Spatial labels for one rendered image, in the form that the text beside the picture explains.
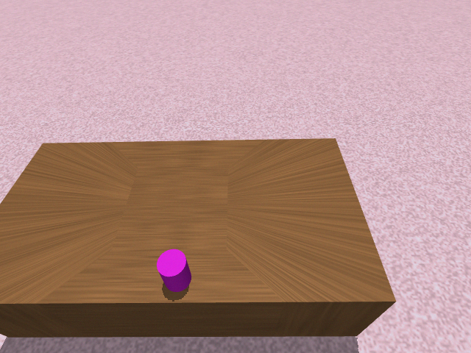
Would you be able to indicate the can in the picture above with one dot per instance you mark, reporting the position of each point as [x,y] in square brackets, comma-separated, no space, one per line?
[173,268]

